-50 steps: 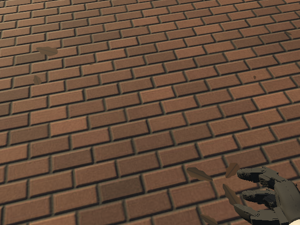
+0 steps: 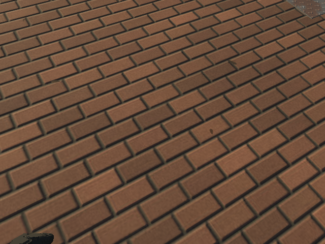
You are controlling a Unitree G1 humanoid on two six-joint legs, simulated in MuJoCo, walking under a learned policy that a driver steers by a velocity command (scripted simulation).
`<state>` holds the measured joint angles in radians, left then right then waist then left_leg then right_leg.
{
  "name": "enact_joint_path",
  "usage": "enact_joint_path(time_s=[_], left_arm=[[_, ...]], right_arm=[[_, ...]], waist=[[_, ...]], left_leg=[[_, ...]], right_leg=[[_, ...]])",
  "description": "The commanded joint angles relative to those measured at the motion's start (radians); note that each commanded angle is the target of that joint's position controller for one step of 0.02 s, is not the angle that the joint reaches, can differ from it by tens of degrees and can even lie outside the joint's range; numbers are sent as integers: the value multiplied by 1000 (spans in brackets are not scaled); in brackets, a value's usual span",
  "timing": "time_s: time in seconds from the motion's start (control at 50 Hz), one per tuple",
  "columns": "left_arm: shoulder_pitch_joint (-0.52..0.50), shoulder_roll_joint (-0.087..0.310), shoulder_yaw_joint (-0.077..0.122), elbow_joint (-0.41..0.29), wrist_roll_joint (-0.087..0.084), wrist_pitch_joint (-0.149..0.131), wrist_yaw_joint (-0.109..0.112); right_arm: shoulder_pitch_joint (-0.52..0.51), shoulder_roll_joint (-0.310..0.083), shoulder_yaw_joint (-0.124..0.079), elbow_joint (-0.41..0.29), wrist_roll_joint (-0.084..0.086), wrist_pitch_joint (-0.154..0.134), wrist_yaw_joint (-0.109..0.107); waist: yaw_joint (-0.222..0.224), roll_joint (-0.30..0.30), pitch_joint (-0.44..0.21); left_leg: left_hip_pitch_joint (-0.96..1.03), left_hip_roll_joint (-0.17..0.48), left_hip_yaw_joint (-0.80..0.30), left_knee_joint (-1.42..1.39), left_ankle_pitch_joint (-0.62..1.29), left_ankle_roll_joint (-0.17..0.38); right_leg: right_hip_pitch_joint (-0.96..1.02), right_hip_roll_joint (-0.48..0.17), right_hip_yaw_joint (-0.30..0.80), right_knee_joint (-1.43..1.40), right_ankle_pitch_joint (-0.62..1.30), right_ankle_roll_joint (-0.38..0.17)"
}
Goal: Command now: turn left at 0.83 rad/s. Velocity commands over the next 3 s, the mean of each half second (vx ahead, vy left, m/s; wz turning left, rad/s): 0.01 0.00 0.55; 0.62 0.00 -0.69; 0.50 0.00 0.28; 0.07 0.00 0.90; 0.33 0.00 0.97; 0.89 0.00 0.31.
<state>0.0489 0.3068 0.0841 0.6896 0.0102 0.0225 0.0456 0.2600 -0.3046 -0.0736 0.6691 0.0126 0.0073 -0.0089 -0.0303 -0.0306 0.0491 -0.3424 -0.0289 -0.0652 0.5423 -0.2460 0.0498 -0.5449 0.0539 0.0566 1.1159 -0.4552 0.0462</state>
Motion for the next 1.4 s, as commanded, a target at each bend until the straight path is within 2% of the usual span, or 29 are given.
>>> enact_joint_path(time_s=[0.02,0.24,0.32,0.38,0.4,0.42,0.48,0.56,0.6,0.62,0.64,0.66,0.7,0.72,0.78,0.92,0.96,1.0,1.02,1.04,1.06,1.1,1.14,1.18,1.2,1.22,1.28,1.34,1.4], left_arm=[[-41,53,15,-74,-6,-21,-1],[-80,66,20,-47,-20,-53,-23],[-11,89,21,-19,-14,-68,-44],[1,48,-1,-19,10,-74,-61],[-40,72,-11,-38,27,-70,-60],[-68,50,-27,-31,38,-67,-59],[-21,148,5,-33,-20,-49,-55],[88,182,19,-33,-39,-21,-22],[12,148,16,-81,-54,-20,-13],[-50,93,3,-128,-60,-28,-13],[-62,30,-16,-157,-73,-41,-19],[-50,72,-8,-166,-63,-55,-29],[37,77,-7,-145,-60,-63,-48],[-42,113,7,-160,63,-31,-89],[-29,82,-2,-180,36,-2,-146],[-171,64,-34,-232,29,6,-172],[-114,67,-34,-215,29,5,-153],[241,118,-2,-119,25,-11,-121],[434,192,33,-46,32,-16,-102],[410,345,57,-38,13,-14,-84],[421,340,61,-90,12,-19,-79],[368,224,29,-19,45,-45,-56],[257,133,-6,-15,39,-85,-58],[243,81,-24,9,17,-114,-67],[173,50,-14,-10,-23,-139,-60],[135,34,-21,-9,-17,-143,-47],[86,57,-17,-29,-1,-142,-6],[158,103,-10,-19,-3,-107,50],[74,139,9,-59,-28,-83,65]], right_arm=[[-50,-165,-50,-102,11,4,-29],[-69,-197,-75,-158,8,42,-48],[-108,-161,-53,-172,-1,45,-39],[-69,-56,-3,-138,-20,34,-25],[26,-20,10,-110,-50,26,-20],[34,-64,-3,-117,-55,20,-19],[-135,-115,-25,-117,-45,3,-27],[-99,-59,-18,-109,-8,-38,-11],[3,-81,-34,-66,-2,-76,-8],[112,-136,-51,-30,-20,-88,-12],[137,-181,-68,-11,-17,-94,-12],[74,-152,-59,-29,-23,-100,-15],[26,-98,-43,-49,-10,-104,-25],[77,-119,-33,-17,-78,-90,-15],[97,-142,-33,10,-60,-98,-6],[169,-165,-29,86,-60,-103,-1],[182,-193,-29,105,-56,-97,-3],[185,-245,-32,114,-45,-84,0],[179,-201,-15,99,-51,-92,5],[171,-44,22,6,-31,-102,29],[76,-133,13,-17,-38,-110,27],[26,-102,23,10,-10,-107,15],[145,-59,30,85,-25,-70,23],[209,-52,19,135,-25,-32,29],[158,-84,-5,118,67,-48,11],[96,-91,-7,115,74,-48,-1],[27,-32,5,71,17,-85,26],[4,-2,5,61,5,-99,62],[278,-107,-46,84,17,-47,69]], waist=[[34,134,-191],[5,206,-164],[0,220,-214],[7,109,-193],[-64,-82,-180],[-100,-170,-109],[-1,-122,-57],[-1,-183,-45],[-71,-144,-42],[-121,-36,-64],[-115,195,-63],[-76,190,-12],[-31,168,-8],[-64,80,3],[-46,146,39],[-69,147,117],[-22,158,58],[169,162,-161],[258,59,-262],[150,-343,-362],[210,-148,-449],[125,36,-113],[9,45,-34],[-36,1,-23],[-15,-91,-48],[-7,-69,-35],[-16,-71,26],[19,-15,-45],[-124,-119,-178]], left_leg=[[289,207,-323,-143,559,149],[234,135,-500,-123,367,123],[244,144,-479,-54,495,120],[130,64,-403,-30,206,49],[104,-38,-277,75,-149,-9],[113,-53,-189,56,-253,-71],[128,-42,-109,-23,-64,-90],[148,-63,-3,-24,-194,-72],[395,18,-61,-158,-117,-11],[579,134,-172,-229,-230,43],[624,322,-424,-332,-384,109],[543,404,-498,-353,-404,145],[493,397,-422,-366,-390,140],[422,371,-347,-405,-402,132],[367,312,-139,-450,-247,81],[348,305,200,-474,38,25],[358,299,291,-304,638,11],[231,318,310,174,1090,10],[-39,282,287,497,758,-8],[-389,89,221,887,-251,-47],[-430,79,4,1008,-181,-22],[-442,138,10,954,-25,-9],[-236,156,-25,823,-13,-24],[-165,130,-22,728,-35,-37],[-236,151,-79,705,3,-45],[-276,127,-47,672,75,-34],[-204,67,94,360,303,-52],[-97,-42,257,101,501,-73],[235,-91,234,114,390,-17]], right_leg=[[-137,3,61,6,81,21],[9,53,116,-389,152,37],[149,0,76,-502,178,8],[407,-94,131,-763,502,-54],[425,-223,296,-787,661,-116],[295,-297,399,-803,629,-254],[275,-173,396,-804,308,-195],[198,-143,505,-900,-351,-208],[-15,-80,444,-825,-259,-161],[-211,-7,292,-670,-159,-81],[-339,39,132,-379,-41,-55],[-400,-56,121,-199,14,-62],[-430,-121,75,-34,80,-56],[-410,-98,13,22,113,-61],[-408,-131,1,89,191,-58],[-230,-147,-162,-224,216,-125],[-29,-49,-257,-291,113,-185],[457,84,-252,-351,82,-244],[797,12,-60,-416,50,-247],[972,-314,561,-731,-340,-281],[938,-384,766,-868,-381,-278],[617,-384,464,-817,156,-245],[358,-321,211,-809,625,-200],[314,-294,43,-812,967,-157],[393,-274,-5,-837,956,-147],[413,-221,-62,-878,943,-108],[349,-142,-249,-904,1046,-45],[433,-134,-298,-741,1225,0],[389,-182,-286,-467,1389,25]])
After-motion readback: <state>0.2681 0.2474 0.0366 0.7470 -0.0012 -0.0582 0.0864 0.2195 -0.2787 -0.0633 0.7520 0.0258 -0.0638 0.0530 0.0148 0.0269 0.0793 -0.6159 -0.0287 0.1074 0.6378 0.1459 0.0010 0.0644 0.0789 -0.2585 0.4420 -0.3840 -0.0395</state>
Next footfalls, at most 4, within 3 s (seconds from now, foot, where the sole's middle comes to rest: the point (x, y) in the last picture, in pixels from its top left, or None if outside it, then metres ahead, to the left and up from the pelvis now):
0.38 right None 0.14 -0.11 -0.78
1.00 right None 0.41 -0.22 -0.78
1.44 left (194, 170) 0.75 -0.19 -0.78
1.84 right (231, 151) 0.86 -0.38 -0.78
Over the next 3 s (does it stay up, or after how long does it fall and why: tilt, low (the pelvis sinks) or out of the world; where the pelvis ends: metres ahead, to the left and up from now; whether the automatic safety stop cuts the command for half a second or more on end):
stays up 0.93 0.10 0.00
